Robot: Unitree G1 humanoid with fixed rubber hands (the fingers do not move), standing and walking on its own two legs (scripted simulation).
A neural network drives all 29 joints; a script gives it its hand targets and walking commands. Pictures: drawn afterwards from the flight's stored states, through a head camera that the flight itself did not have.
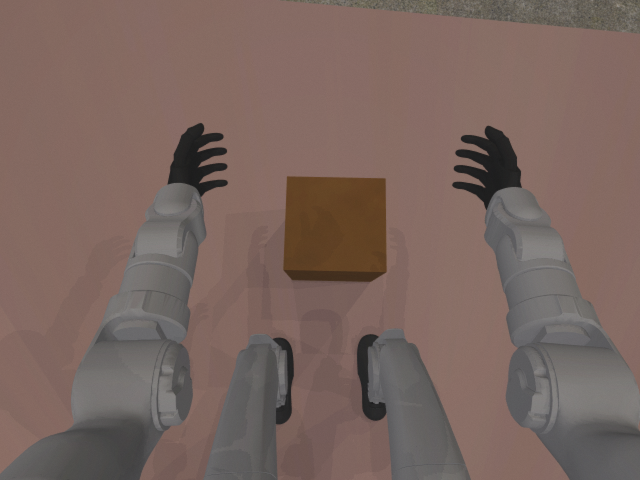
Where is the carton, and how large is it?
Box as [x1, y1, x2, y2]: [283, 176, 386, 281]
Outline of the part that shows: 287,176 283,269 292,279 370,281 386,271 385,178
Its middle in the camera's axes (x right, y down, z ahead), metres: +0.03 -0.01 +0.92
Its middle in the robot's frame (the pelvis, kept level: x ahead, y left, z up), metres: +0.47 -0.03 -0.52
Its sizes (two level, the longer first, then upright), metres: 0.210 0.200 0.250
